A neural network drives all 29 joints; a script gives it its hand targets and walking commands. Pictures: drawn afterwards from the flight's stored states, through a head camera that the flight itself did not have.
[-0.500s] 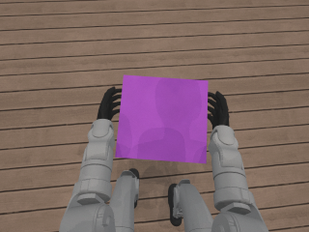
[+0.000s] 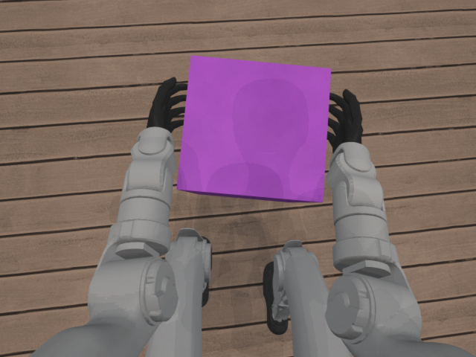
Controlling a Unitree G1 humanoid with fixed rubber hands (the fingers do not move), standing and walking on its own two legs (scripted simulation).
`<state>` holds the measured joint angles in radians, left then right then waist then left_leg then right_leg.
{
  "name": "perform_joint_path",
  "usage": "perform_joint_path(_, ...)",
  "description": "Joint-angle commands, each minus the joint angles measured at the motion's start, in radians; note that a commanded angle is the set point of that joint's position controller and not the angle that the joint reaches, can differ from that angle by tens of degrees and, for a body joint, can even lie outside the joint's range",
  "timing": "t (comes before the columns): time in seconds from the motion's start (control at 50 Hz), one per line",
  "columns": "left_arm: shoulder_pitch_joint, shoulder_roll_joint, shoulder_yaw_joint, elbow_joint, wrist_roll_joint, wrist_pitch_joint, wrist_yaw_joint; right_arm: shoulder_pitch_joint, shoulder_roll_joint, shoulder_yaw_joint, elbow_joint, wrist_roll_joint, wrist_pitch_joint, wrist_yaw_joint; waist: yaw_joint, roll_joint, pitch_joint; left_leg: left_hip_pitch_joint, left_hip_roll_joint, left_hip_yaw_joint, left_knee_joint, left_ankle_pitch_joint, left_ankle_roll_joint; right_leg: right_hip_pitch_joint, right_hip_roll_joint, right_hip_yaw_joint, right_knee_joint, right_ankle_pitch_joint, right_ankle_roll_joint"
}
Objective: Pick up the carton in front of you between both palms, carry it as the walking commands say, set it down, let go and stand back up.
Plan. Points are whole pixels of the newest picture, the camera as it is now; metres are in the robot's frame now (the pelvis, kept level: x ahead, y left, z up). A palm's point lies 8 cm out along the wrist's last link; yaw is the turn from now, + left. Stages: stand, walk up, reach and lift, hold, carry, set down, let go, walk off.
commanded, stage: set down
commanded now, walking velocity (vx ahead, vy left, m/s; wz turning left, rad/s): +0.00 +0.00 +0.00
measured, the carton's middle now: (250, 144) +0.46 +0.02 -0.17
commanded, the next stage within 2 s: none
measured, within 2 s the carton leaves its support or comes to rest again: rests again in 1.14 s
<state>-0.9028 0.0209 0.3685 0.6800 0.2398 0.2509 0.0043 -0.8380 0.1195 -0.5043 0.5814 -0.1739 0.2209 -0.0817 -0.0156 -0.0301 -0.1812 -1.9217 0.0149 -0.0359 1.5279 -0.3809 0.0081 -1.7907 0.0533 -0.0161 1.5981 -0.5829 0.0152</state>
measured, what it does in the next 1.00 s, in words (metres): lowers itself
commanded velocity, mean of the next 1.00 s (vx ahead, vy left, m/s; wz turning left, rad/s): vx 0.00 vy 0.00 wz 0.00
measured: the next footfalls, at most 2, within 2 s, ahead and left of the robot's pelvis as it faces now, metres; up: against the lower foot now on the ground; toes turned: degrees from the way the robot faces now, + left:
none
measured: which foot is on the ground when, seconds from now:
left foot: down 0.00-1.00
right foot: down 0.00-1.00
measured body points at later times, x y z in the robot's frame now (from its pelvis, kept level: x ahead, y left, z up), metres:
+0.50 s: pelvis -0.02 +0.00 -0.11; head +0.31 +0.04 +0.18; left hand +0.51 +0.17 -0.26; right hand +0.50 -0.14 -0.25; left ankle +0.12 +0.12 -0.51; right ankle +0.05 -0.12 -0.51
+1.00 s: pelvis -0.02 -0.01 -0.17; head +0.33 +0.02 +0.10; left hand +0.53 +0.17 -0.33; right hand +0.50 -0.13 -0.34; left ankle +0.12 +0.12 -0.51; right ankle +0.05 -0.12 -0.51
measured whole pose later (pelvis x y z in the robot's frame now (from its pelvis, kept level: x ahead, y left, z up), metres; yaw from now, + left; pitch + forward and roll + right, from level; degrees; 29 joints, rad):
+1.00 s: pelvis -0.02 -0.01 -0.17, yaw -2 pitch +42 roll -3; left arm -1.41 0.29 0.20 1.04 0.03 0.20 0.04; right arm -1.24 -0.08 -0.37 0.80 0.01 0.20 -0.18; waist 0.02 -0.03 0.20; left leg -2.40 0.03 -0.05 2.09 -0.43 0.00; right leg -2.25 0.10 -0.03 2.20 -0.68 0.03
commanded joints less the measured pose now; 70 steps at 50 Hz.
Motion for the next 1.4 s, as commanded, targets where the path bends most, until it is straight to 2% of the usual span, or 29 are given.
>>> perform_joint_path(0.0, -0.548, -0.897, -0.49, 0.007, -0.109, -0.019, -0.148, -0.62, 0.831, 0.558, 0.04, 0.104, -0.006, 0.214, 0.01, 0.104, -0.948, 0.841, -0.153, 0.021, -0.021, 0.258, -0.023, 0.105, 0.149, -0.028, -0.126, 0.223, 0.032)
perform_joint_path(0.14, -0.649, -0.882, -0.501, 0.011, -0.135, -0.007, -0.13, -0.722, 0.798, 0.547, 0.052, 0.127, 0.007, 0.235, 0.005, 0.113, -0.979, 0.808, -0.148, 0.013, 0.076, 0.247, -0.028, -0.037, 0.143, -0.046, -0.013, 0.197, 0.033)
perform_joint_path(0.38, -0.807, -0.794, -0.47, 0.066, -0.151, -0.005, -0.145, -0.872, 0.731, 0.509, 0.1, 0.147, 0.015, 0.245, -0.001, 0.115, -0.942, 0.655, -0.132, 0.038, 0.24, 0.217, -0.023, -0.165, 0.126, -0.066, 0.133, 0.162, 0.031)
perform_joint_path(0.6, -0.914, -0.7, -0.488, 0.131, -0.234, -0.044, -0.163, -1.03, 0.663, 0.566, 0.101, 0.224, -0.014, 0.223, 0.015, 0.083, -0.902, 0.553, -0.105, 0.068, 0.405, 0.253, -0.013, -0.153, 0.114, -0.073, 0.26, 0.184, 0.038)
perform_joint_path(0.72, -0.931, -0.73, -0.51, 0.166, -0.311, -0.059, -0.18, -1.109, 0.665, 0.648, 0.03, 0.283, -0.039, 0.201, 0.018, 0.038, -0.993, 0.556, -0.099, 0.075, 0.483, 0.348, -0.004, -0.038, 0.111, -0.073, 0.319, 0.289, 0.039)
perform_joint_path(0.78, -0.915, -0.748, -0.511, 0.174, -0.322, -0.058, -0.192, -1.101, 0.685, 0.673, 0.023, 0.298, -0.037, 0.199, 0.028, 0.027, -1.0, 0.54, -0.098, 0.077, 0.506, 0.373, 0.0, -0.018, 0.114, -0.069, 0.339, 0.323, 0.038)
perform_joint_path(0.86, -0.899, -0.754, -0.488, 0.212, -0.313, -0.06, -0.207, -1.091, 0.69, 0.66, 0.052, 0.29, -0.039, 0.205, 0.037, 0.024, -0.907, 0.467, -0.096, 0.076, 0.519, 0.353, 0.004, -0.068, 0.115, -0.064, 0.353, 0.306, 0.034)
perform_joint_path(1.0, -0.929, -0.692, -0.432, 0.273, -0.294, -0.081, -0.209, -1.092, 0.652, 0.596, 0.114, 0.259, -0.051, 0.198, 0.033, 0.02, -0.736, 0.344, -0.09, 0.076, 0.531, 0.256, 0.007, -0.118, 0.113, -0.056, 0.36, 0.232, 0.03)
perform_joint_path(1.2, -0.968, -0.616, -0.401, 0.329, -0.3, -0.107, -0.197, -1.093, 0.621, 0.54, 0.194, 0.251, -0.063, 0.21, 0.053, 0.005, -0.637, 0.345, -0.085, 0.06, 0.541, 0.221, 0.015, -0.183, 0.111, -0.062, 0.39, 0.169, 0.03)
perform_joint_path(1.24, -0.964, -0.604, -0.393, 0.347, -0.295, -0.108, -0.197, -1.073, 0.607, 0.519, 0.22, 0.235, -0.061, 0.212, 0.044, 0.006, -0.591, 0.333, -0.084, 0.055, 0.541, 0.207, 0.015, -0.211, 0.11, -0.064, 0.391, 0.152, 0.028)
perform_joint_path(1.38, -0.939, -0.53, -0.339, 0.412, -0.258, -0.097, -0.209, -1.032, 0.551, 0.431, 0.284, 0.171, -0.045, 0.231, 0.041, -0.001, -0.443, 0.254, -0.081, 0.041, 0.529, 0.11, 0.026, -0.279, 0.104, -0.054, 0.388, 0.063, 0.015)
